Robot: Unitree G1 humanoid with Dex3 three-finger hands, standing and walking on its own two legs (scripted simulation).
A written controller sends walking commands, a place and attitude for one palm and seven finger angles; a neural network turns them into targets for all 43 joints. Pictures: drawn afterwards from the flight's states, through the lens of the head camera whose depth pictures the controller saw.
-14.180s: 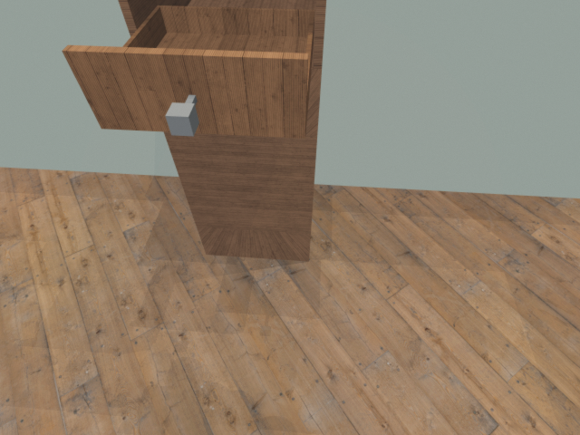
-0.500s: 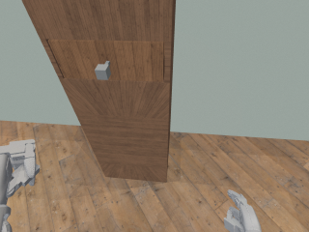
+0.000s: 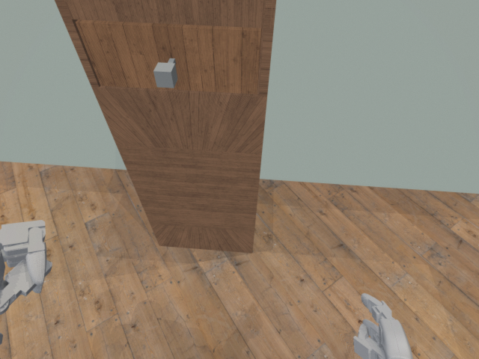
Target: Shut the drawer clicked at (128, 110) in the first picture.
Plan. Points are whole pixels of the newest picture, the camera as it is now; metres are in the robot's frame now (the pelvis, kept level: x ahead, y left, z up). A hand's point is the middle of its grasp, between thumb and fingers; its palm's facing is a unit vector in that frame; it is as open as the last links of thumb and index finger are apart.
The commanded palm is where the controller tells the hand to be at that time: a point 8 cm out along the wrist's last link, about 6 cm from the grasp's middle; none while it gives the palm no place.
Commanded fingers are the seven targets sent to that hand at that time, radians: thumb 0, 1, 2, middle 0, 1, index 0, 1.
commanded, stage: step back with the hand held close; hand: left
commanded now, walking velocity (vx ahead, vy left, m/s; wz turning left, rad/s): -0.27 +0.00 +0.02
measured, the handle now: (168, 70) +0.64 +0.20 +0.15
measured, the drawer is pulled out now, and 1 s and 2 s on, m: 0.00 0.00 0.00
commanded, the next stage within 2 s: stop stepping back and stand still in 0.68 s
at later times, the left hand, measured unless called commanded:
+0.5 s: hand out of the picture +0.13 +0.26 +0.16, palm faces +0.38 -0.82 -0.44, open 3.3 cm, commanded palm +0.05 +0.30 +0.18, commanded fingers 0.00 0.90 0.90 -1.40 -1.60 -1.40 -1.60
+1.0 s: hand out of the picture +0.05 +0.23 +0.16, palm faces +0.29 -0.86 -0.43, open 3.3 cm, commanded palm -0.01 +0.26 +0.18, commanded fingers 0.00 0.90 0.90 -1.40 -1.60 -1.40 -1.60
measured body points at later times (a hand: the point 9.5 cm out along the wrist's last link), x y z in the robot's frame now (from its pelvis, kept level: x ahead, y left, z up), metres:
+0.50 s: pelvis -0.07 +0.01 -0.01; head -0.04 +0.05 +0.44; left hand +0.10 +0.30 +0.19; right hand +0.11 -0.22 -0.07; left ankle +0.03 +0.09 -0.74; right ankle -0.07 -0.13 -0.68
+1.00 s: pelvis -0.16 +0.00 +0.00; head -0.18 +0.01 +0.45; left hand +0.03 +0.27 +0.19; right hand -0.04 -0.27 -0.08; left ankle -0.09 +0.09 -0.74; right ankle -0.23 -0.12 -0.73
